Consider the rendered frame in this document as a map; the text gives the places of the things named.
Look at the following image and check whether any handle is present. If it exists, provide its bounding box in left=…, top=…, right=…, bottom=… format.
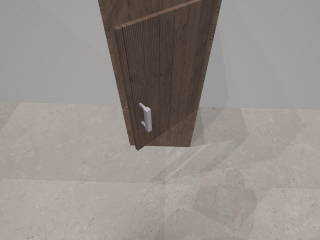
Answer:
left=139, top=102, right=152, bottom=133

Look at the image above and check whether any cupboard door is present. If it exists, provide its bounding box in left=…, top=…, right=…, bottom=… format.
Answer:
left=113, top=0, right=217, bottom=151

